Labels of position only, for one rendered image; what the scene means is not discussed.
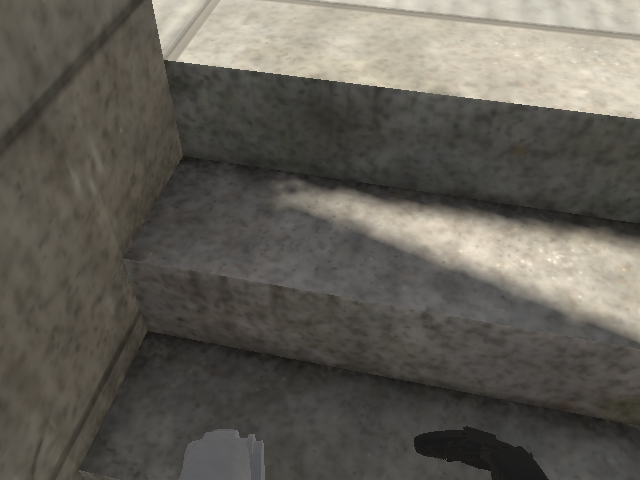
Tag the robot right hand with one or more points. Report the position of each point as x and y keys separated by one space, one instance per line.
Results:
x=481 y=450

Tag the robot left thigh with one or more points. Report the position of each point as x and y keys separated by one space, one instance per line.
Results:
x=223 y=455

